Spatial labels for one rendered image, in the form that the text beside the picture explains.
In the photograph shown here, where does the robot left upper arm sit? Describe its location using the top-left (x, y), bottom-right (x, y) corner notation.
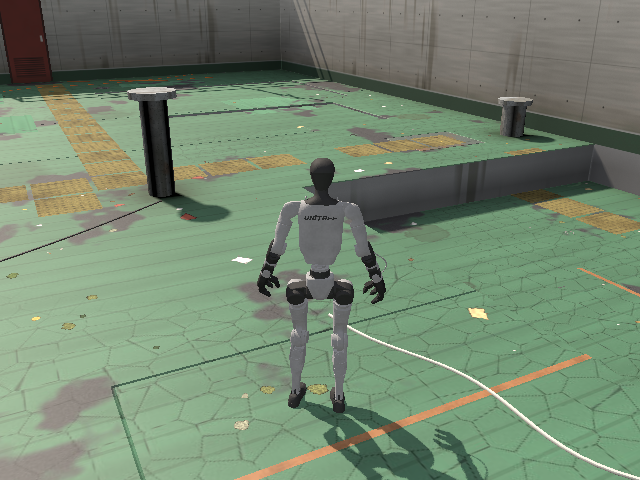
top-left (270, 201), bottom-right (301, 255)

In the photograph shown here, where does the right robot forearm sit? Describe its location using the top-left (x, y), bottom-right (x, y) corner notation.
top-left (361, 241), bottom-right (383, 283)

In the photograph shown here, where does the left robot forearm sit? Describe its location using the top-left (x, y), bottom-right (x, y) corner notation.
top-left (260, 239), bottom-right (281, 278)

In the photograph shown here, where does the robot left hand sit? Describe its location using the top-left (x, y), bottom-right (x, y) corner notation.
top-left (257, 273), bottom-right (280, 297)

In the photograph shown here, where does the robot right hand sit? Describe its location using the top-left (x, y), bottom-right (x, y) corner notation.
top-left (363, 278), bottom-right (386, 304)

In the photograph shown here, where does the robot right upper arm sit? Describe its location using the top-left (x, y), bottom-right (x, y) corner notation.
top-left (342, 202), bottom-right (371, 257)

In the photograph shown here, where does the left robot thigh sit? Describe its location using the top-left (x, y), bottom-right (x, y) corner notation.
top-left (286, 279), bottom-right (309, 347)

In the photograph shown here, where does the robot left foot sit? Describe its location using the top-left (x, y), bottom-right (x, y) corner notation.
top-left (288, 382), bottom-right (307, 408)

